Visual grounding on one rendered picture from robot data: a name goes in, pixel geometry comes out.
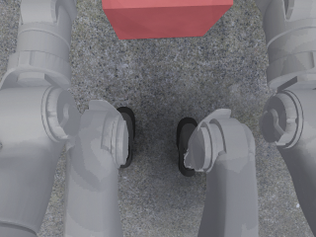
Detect right robot thigh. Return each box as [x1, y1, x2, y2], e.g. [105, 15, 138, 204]
[194, 118, 259, 237]

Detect left robot shin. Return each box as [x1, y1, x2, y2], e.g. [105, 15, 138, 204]
[65, 100, 128, 158]

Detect right robot forearm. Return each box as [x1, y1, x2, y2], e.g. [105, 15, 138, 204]
[255, 0, 316, 92]

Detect robot right upper arm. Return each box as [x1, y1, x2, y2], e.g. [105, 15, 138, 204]
[259, 89, 316, 237]

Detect carton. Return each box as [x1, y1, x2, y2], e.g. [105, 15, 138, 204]
[102, 0, 233, 40]

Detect robot left upper arm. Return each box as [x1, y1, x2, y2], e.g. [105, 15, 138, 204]
[0, 85, 81, 237]

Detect left robot forearm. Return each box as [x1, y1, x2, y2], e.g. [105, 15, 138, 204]
[0, 0, 78, 91]

